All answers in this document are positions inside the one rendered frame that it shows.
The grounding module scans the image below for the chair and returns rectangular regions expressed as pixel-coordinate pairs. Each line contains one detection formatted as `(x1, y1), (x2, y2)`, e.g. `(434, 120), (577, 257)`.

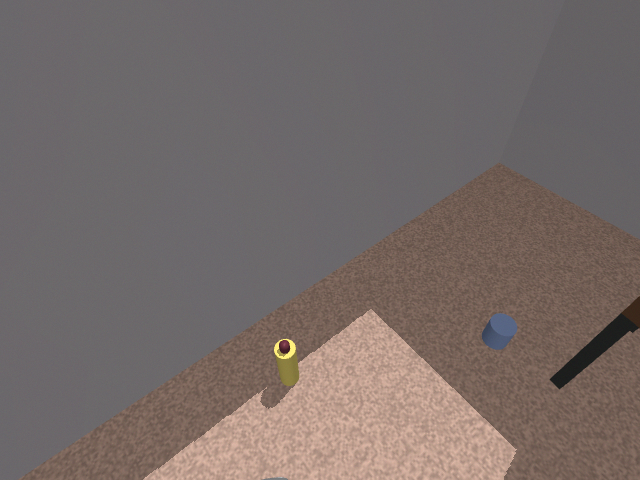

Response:
(550, 296), (640, 389)

